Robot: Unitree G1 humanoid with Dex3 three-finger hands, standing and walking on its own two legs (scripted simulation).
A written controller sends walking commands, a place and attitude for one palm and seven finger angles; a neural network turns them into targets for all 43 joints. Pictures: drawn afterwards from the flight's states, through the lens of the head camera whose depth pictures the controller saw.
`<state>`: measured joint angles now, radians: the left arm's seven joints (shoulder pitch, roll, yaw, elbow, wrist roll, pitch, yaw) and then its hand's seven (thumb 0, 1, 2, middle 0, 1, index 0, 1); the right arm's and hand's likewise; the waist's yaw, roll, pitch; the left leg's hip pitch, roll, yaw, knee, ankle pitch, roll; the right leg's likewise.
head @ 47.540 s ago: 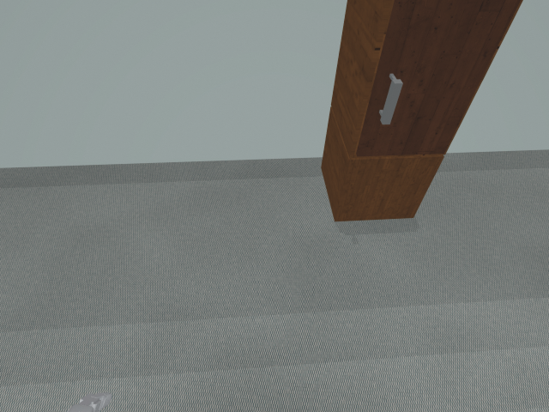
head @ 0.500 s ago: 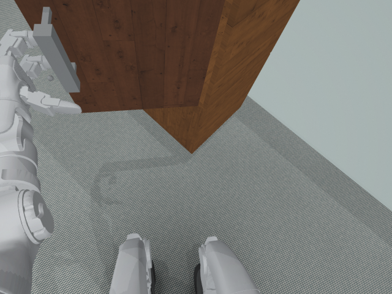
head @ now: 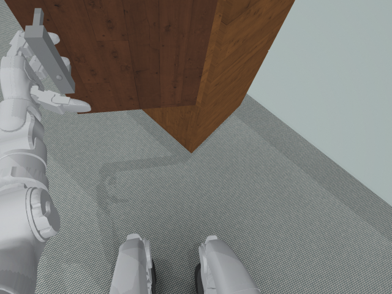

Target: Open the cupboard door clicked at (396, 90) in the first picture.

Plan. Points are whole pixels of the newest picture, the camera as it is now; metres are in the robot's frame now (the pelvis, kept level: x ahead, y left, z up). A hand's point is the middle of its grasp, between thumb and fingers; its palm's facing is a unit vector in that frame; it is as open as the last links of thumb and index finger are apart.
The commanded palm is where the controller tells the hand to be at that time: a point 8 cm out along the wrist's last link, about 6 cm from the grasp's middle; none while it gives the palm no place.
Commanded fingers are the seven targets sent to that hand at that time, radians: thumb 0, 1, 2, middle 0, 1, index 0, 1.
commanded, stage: slide the fingers in behind the handle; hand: left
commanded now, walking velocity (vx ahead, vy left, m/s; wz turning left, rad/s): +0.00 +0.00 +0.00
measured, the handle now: (54, 54) +0.57 +0.24 +0.06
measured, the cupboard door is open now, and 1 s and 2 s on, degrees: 52 50 85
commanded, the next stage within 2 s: close the thumb around the handle in 0.20 s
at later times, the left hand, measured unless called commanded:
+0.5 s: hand (55, 76) +0.52 +0.23 +0.05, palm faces +0.09 -1.00 -0.02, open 12.9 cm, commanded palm +0.51 +0.25 +0.05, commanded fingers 0.00 0.12 0.56 -0.34 -1.27 -0.34 -1.27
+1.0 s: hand (64, 76) +0.52 +0.21 +0.05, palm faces +0.07 -1.00 -0.01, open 6.2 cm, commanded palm +0.50 +0.25 +0.05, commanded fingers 0.00 0.90 0.90 -0.40 -1.35 -0.40 -1.35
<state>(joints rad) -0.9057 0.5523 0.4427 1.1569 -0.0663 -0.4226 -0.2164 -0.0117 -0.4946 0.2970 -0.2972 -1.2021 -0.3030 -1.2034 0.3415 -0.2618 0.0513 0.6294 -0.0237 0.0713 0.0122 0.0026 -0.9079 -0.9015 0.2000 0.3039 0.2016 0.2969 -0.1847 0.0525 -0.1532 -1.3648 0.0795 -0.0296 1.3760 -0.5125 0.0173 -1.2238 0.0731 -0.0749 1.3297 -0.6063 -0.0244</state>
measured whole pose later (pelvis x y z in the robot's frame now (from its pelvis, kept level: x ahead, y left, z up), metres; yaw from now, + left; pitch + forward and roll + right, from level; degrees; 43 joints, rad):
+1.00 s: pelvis +0.00 +0.00 +0.00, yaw +0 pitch +29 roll -6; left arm -0.93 0.53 0.43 1.18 -0.06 -0.45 -0.21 -0.01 0.63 0.81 -0.34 -1.33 -0.36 -1.33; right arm 0.34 -0.26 0.05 0.63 -0.03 0.08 0.01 0.00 -0.91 -0.90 0.20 0.30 0.20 0.30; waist -0.19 0.05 -0.16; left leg -1.37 0.07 -0.03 1.38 -0.51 0.02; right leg -1.23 0.07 -0.07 1.33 -0.61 -0.02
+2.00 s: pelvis +0.02 -0.02 +0.03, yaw +4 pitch +21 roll -1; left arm -0.17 -0.08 -0.04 0.48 0.11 -0.46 0.57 0.01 0.64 0.76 -0.27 -1.29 -0.27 -1.29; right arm 0.18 -0.17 -0.01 0.57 -0.10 0.07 0.07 0.01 -0.91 -0.90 0.20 0.30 0.20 0.30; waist -0.02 0.02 -0.21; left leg -1.11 0.03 -0.02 1.24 -0.51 -0.01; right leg -0.99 0.03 -0.07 1.25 -0.64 -0.05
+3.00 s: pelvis +0.02 -0.03 +0.03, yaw +6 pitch +20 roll +0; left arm -0.02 -0.12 -0.19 0.38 0.12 -0.45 0.59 -0.01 -0.45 0.32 -0.26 -0.98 -0.27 -0.98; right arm 0.19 -0.18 -0.01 0.61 -0.10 -0.03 0.03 0.01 -0.91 -0.90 0.20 0.30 0.20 0.30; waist -0.01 0.03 -0.22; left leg -1.10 0.02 -0.04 1.23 -0.49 -0.03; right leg -0.98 0.02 -0.09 1.27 -0.64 -0.07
